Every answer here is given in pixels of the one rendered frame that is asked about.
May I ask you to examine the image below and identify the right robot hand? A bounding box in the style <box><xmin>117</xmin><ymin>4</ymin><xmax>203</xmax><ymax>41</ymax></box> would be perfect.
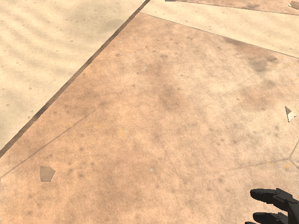
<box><xmin>245</xmin><ymin>188</ymin><xmax>299</xmax><ymax>224</ymax></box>

